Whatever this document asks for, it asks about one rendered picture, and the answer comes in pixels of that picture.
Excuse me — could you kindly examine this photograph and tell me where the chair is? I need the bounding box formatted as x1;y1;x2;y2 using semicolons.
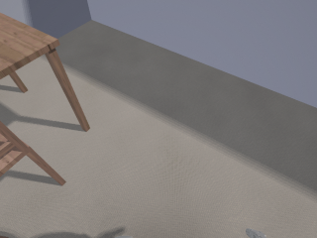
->
0;121;66;238

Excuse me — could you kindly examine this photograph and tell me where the right robot hand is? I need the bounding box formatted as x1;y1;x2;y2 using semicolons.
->
246;228;266;238

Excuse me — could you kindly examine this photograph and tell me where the table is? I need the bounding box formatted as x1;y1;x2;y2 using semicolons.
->
0;13;90;132

